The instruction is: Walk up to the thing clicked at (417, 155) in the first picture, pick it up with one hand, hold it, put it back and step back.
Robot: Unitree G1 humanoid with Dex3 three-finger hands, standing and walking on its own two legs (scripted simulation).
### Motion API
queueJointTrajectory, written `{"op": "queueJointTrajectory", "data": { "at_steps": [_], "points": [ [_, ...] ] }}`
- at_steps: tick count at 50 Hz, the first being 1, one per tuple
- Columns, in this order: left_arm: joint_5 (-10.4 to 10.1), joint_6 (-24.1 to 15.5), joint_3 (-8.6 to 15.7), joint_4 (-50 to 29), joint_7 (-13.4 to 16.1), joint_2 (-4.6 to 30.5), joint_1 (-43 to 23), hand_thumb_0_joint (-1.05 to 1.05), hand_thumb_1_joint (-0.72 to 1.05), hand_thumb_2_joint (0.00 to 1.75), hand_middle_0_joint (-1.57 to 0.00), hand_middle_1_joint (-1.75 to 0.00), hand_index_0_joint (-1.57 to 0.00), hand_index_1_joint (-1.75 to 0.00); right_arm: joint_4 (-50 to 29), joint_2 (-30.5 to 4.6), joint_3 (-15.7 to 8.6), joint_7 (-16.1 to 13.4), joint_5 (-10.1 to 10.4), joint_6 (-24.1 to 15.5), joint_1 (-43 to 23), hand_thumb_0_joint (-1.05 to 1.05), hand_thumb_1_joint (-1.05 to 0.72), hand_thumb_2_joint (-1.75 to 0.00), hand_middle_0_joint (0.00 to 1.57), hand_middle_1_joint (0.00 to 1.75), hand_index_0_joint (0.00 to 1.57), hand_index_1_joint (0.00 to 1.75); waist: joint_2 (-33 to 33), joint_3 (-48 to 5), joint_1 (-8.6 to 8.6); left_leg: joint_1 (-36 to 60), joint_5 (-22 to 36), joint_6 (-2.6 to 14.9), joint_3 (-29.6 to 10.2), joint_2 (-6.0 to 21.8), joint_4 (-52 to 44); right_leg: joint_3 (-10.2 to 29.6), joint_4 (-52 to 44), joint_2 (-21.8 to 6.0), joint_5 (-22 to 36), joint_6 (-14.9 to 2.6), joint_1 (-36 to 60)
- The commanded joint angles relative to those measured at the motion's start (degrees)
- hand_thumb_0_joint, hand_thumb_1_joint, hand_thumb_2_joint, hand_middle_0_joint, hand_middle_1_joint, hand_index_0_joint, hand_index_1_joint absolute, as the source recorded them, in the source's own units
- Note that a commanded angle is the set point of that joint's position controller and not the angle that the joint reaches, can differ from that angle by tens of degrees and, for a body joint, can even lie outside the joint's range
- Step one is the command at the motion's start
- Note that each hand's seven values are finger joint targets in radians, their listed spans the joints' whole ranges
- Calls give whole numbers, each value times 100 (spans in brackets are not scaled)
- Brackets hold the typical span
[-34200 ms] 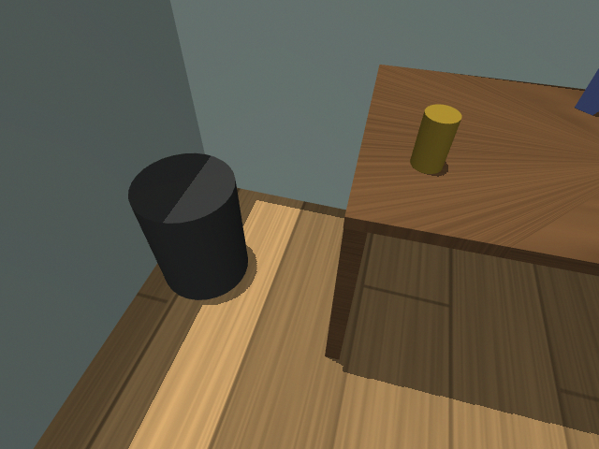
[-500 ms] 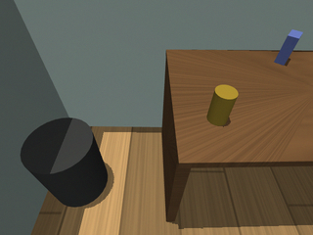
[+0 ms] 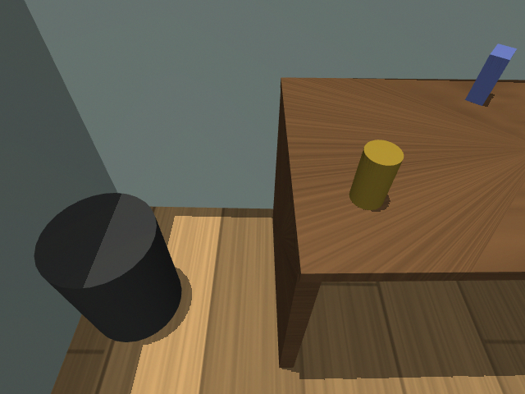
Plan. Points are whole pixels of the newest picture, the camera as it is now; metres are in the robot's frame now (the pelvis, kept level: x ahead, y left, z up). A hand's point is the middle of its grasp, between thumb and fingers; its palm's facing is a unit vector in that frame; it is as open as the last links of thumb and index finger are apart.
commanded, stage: stand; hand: right
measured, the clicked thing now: (374, 176) +0.52 -0.21 +0.02
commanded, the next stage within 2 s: step back in 0.32 s
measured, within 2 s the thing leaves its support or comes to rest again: neither
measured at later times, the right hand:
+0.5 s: hand out of the picture +0.08 -0.27 -0.16, palm faces -0.01 +0.94 -0.35, open 7.4 cm
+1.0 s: hand out of the picture -0.07 -0.23 -0.15, palm faces -0.04 +0.90 -0.43, open 7.4 cm
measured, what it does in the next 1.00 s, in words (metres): walks backwards: left foot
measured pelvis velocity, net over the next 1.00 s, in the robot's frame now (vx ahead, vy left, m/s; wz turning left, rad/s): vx -0.11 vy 0.04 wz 0.00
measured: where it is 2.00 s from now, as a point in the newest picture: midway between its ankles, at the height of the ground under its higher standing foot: outside the picture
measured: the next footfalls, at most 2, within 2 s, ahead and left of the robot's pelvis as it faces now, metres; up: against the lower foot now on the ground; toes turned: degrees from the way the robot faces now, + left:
left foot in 0.78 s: -0.09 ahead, +0.13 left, +0.00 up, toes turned +0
right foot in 1.16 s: -0.10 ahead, -0.06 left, +0.00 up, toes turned +1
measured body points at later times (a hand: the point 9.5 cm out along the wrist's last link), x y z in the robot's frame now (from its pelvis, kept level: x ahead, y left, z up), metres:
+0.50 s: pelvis -0.02 -0.01 -0.01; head +0.03 +0.00 +0.43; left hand +0.07 +0.31 -0.14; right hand +0.08 -0.32 -0.14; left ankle +0.01 +0.15 -0.75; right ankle +0.00 -0.15 -0.75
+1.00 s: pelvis -0.11 +0.04 -0.01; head -0.03 +0.07 +0.43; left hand +0.02 +0.34 -0.16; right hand -0.06 -0.27 -0.13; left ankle -0.13 +0.13 -0.75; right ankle -0.11 -0.10 -0.68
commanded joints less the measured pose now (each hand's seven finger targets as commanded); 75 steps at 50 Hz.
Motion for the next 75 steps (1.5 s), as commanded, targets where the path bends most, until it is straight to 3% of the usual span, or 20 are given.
{"op": "queueJointTrajectory", "data": {
  "at_steps": [1,15,20,25,28,30,33,36,38,40,41,42,46,53,58,59,61,62,66,75],
  "points": [
    [-8,-100,191,-368,93,1216,-168,0,90,90,-20,-30,-20,-30,-324,-1225,-236,-113,-2,-116,-171,0,-90,-90,20,30,20,30,39,-468,6,142,601,305,-295,452,-313,329,-326,-518,621,-286,15],
    [-11,-77,193,-371,94,1229,-189,0,90,90,-20,-30,-20,-30,-364,-1246,-234,-118,3,-104,-238,0,-90,-90,20,30,20,30,44,-320,18,127,577,280,-314,455,-371,259,-362,-490,497,-267,-37],
    [-132,69,438,-787,143,1375,-176,0,90,90,-20,-30,-20,-30,-706,-1543,-467,-74,142,89,-207,0,-90,-90,20,30,20,30,297,-604,-21,-133,2254,794,-456,597,510,80,983,-184,1535,-467,-278],
    [-32,171,442,-1045,125,1370,-95,0,90,90,-20,-30,-20,-30,-1099,-1608,-590,-60,120,231,-418,0,-90,-90,20,30,20,30,403,-893,22,-572,1076,987,-497,495,999,343,1283,-280,734,-673,-543],
    [37,154,590,-1263,119,1884,-322,0,90,90,-20,-30,-20,-30,-1262,-1213,-537,-42,97,320,-347,0,-90,-90,20,30,20,30,-990,-710,95,-907,-1119,470,194,-715,2984,1658,71,-1555,1355,-1493,-989],
    [173,107,661,-1514,147,2062,-516,0,90,90,-20,-30,-20,-30,-1316,-1286,-559,-31,31,386,-31,0,-90,-90,20,30,20,30,-1191,-632,76,-1138,-2319,471,-315,-605,4147,2031,-3,-2022,1336,-1930,-1379],
    [205,141,608,-1775,202,1790,-1097,0,90,90,-20,-30,-20,-30,-1247,-1350,-614,-4,166,347,576,0,-90,-90,20,30,20,30,-1289,-696,-279,-979,-1914,476,-375,-404,3975,1188,430,-1469,1338,-1507,-1445],
    [187,185,608,-1894,243,1680,-749,0,90,90,-20,-30,-20,-30,-1312,-1325,-563,-66,77,242,725,0,-90,-90,20,30,20,30,-1317,-945,-83,-1197,-1645,450,-256,-199,2066,1212,1127,-1340,1777,-1241,-411],
    [28,287,556,-1927,209,1585,-588,0,90,90,-20,-30,-20,-30,-1293,-1243,-576,-112,-53,146,725,0,-90,-90,20,30,20,30,-828,-884,-152,-674,-169,407,101,-318,217,833,1845,-940,1919,-944,-334],
    [-63,356,447,-2032,211,974,-278,0,90,90,-20,-30,-20,-30,-1400,-1849,-752,-175,-246,85,620,0,-90,-90,20,30,20,30,1169,-867,79,594,3096,480,-1690,958,260,367,3254,457,-1446,-556,-2193],
    [-29,370,460,-1998,277,1081,-346,0,90,90,-20,-30,-20,-30,-1481,-2152,-787,-164,-220,112,462,0,-90,-90,20,30,20,30,974,-671,41,585,4242,733,-1654,1181,620,710,3631,832,-2330,-453,-2676],
    [18,352,481,-2014,358,1110,-507,0,90,90,-20,-30,-20,-30,-1588,-2326,-817,-179,-175,109,540,0,-90,-90,20,30,20,30,1517,-714,-282,12,3530,1174,-2483,1768,194,1026,4027,848,-2665,-345,-2460],
    [-46,351,508,-1875,294,1246,-158,0,90,90,-20,-30,-20,-30,-1753,-1541,-653,-312,-167,85,-197,0,-90,-90,20,30,20,30,975,-397,186,516,3167,592,-944,746,532,1112,4417,807,-1393,-396,-2792],
    [50,190,518,-2128,208,1106,-303,0,90,90,-20,-30,-20,-30,-1756,-1420,-680,-329,-61,107,545,0,-90,-90,20,30,20,30,681,-710,-248,1376,3166,1130,-943,948,911,455,2471,527,-1419,-189,-2151],
    [140,120,589,-1841,193,1046,418,0,90,90,-20,-30,-20,-30,-1926,-1475,-643,-258,41,189,30,0,-90,-90,20,30,20,30,444,-737,116,64,1738,1041,-791,857,1363,196,365,344,350,-477,-498],
    [195,79,654,-1869,196,1333,343,0,90,90,-20,-30,-20,-30,-1954,-1305,-584,-249,104,177,29,0,-90,-90,20,30,20,30,-158,-830,60,-609,1007,808,-642,554,1641,916,543,-99,1387,-639,-2],
    [121,96,746,-2094,167,1869,-15,0,90,90,-20,-30,-20,-30,-1991,-1195,-562,-283,127,226,-88,0,-90,-90,20,30,20,30,-1652,-394,240,-1228,-2426,325,-108,-775,3601,2931,59,-1794,2252,-2023,-762],
    [150,69,747,-2207,168,1777,-31,0,90,90,-20,-30,-20,-30,-1914,-1323,-599,-294,70,267,91,0,-90,-90,20,30,20,30,-1394,-222,209,-1252,-2806,253,-603,-670,4358,3169,5,-1956,2247,-2168,-994],
    [98,133,686,-2411,207,1281,-396,0,90,90,-20,-30,-20,-30,-1707,-1281,-521,-251,91,226,548,0,-90,-90,20,30,20,30,-486,-396,-3,-1385,-1966,202,-699,-955,4771,1423,286,-979,2136,-1520,-911],
    [148,288,701,-2586,174,1375,61,0,90,90,-20,-30,-20,-30,-1825,-1209,-506,-286,-11,89,683,0,-90,-90,20,30,20,30,-1311,-981,188,-1149,-1586,164,-1,-425,1513,1383,841,-940,1780,-1328,352]
  ]
}}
